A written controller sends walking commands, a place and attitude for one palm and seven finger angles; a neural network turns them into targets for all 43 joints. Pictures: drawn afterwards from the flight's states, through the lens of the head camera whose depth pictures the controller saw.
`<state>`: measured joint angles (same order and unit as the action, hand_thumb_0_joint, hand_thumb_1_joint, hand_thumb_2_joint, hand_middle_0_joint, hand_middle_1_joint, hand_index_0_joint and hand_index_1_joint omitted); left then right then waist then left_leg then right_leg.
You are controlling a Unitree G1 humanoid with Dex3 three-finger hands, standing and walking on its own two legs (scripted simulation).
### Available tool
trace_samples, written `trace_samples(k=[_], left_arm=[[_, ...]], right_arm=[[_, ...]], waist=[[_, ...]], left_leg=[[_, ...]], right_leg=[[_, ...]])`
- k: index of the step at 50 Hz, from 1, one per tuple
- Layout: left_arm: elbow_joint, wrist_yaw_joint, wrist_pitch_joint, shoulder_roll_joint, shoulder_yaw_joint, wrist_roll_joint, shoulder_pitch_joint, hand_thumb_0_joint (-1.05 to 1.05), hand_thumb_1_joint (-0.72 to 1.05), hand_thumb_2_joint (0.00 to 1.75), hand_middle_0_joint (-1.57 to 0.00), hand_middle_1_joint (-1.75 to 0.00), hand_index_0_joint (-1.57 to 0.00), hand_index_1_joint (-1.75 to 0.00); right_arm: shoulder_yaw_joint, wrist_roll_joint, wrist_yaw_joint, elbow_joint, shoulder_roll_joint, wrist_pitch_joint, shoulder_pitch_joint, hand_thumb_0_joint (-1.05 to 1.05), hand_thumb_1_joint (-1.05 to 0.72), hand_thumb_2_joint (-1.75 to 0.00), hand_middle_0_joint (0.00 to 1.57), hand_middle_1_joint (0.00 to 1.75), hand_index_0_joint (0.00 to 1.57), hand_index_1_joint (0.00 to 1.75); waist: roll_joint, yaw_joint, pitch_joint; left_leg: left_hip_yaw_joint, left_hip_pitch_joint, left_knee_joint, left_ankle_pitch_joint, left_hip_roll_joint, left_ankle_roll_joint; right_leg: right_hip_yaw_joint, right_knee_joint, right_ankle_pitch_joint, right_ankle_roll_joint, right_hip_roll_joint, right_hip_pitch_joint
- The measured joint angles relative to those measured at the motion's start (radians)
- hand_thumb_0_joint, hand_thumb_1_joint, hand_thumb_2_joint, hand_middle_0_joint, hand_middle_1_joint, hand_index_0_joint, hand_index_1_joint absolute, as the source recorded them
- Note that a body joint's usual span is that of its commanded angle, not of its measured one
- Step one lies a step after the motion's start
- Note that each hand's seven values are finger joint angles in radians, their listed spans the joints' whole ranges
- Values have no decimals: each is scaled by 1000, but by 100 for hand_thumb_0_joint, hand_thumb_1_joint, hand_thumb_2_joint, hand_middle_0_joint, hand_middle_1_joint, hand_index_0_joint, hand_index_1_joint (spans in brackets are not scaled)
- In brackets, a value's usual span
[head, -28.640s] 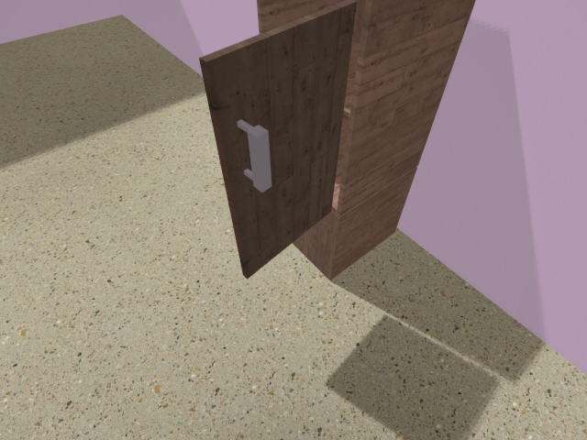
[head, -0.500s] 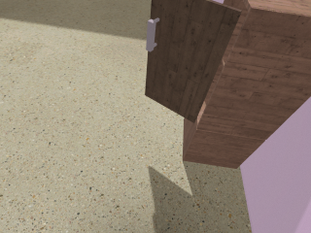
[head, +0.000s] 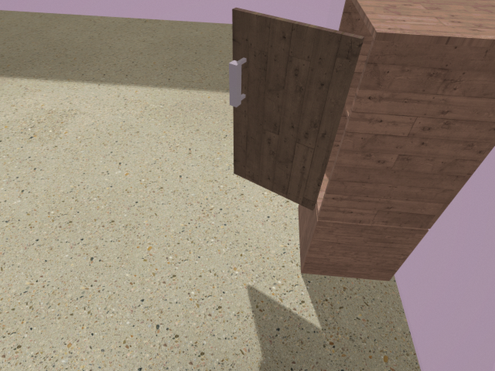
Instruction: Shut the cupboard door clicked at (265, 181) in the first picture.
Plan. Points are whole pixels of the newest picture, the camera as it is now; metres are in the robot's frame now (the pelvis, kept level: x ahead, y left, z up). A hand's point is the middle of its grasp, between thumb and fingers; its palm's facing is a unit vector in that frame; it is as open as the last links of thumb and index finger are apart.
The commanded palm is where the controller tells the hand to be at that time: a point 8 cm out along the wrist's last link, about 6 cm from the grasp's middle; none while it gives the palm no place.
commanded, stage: let the arm hang, fingers relaxed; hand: left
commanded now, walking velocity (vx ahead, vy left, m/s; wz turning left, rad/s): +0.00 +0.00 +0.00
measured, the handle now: (239, 82) +0.86 +0.07 +0.06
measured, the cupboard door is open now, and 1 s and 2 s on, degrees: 62 62 62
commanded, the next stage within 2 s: look to check the result in 0.20 s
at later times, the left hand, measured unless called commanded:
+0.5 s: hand out of the picture -0.02 +0.19 -0.17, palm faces +0.02 -0.97 -0.23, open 7.4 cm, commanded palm none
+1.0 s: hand out of the picture +0.05 +0.20 -0.17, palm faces +0.01 -0.96 -0.27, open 7.4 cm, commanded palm none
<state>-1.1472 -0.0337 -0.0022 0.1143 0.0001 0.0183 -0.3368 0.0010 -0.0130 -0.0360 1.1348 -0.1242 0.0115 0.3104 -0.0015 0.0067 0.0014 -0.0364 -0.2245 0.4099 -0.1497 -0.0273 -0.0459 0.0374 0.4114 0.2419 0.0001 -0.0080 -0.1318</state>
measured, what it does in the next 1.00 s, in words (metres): stands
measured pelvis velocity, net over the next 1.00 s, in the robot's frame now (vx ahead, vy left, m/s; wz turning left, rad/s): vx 0.02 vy -0.01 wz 0.02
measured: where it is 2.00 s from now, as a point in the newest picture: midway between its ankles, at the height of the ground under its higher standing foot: outside the picture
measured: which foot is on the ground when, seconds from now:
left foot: down 0.00-1.00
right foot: down 0.00-1.00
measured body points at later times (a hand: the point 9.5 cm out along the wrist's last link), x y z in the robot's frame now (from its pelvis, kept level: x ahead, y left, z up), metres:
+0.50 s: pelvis +0.00 +0.00 +0.00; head +0.01 +0.00 +0.45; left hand -0.02 +0.24 -0.16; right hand -0.01 -0.23 -0.16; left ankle +0.05 +0.09 -0.74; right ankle -0.01 -0.12 -0.74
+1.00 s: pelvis +0.02 -0.01 +0.00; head +0.03 -0.01 +0.45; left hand +0.05 +0.26 -0.15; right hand +0.06 -0.27 -0.15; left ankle +0.05 +0.09 -0.74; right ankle -0.01 -0.12 -0.74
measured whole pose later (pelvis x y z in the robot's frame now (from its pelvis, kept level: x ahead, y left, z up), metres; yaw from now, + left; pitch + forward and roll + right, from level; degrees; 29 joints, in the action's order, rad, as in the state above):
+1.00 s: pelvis +0.02 -0.01 +0.00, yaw +1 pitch -2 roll +0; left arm -1.12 -0.02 0.00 0.24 -0.02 0.02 -0.19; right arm -0.01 -0.01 -0.02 1.12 -0.25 0.01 0.18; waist 0.00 0.01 0.04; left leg -0.02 -0.20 0.37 -0.15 -0.03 -0.03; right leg 0.05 0.36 0.24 -0.01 -0.01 -0.09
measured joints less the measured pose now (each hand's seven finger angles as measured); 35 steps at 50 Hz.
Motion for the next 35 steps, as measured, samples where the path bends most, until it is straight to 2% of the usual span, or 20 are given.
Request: trace_samples(k=[7,17,35], left_arm=[[14,2,-2,-3,-6,1,20,1,91,90,-20,-29,-20,-30],[3,1,0,36,-15,0,11,1,91,90,-20,-29,-20,-30],[-2,10,-4,95,-14,1,61,1,91,90,-20,-29,-20,-30]], right_arm=[[-4,-2,-1,-2,-3,-3,13,0,-91,-90,20,30,20,30],[-6,0,0,-1,-16,-3,10,0,-90,-90,20,30,20,30],[-11,3,8,-7,-87,-7,-81,0,-90,-90,20,30,20,30]], waist=[[10,5,2],[3,5,24],[-7,-3,39]], left_leg=[[2,-5,-5,5,-3,-1],[2,-1,-10,4,-2,-1],[3,27,-33,5,0,4]], right_leg=[[3,-3,-3,1,-2,-5],[1,-13,-5,1,-1,1],[1,-39,-8,-2,2,30]])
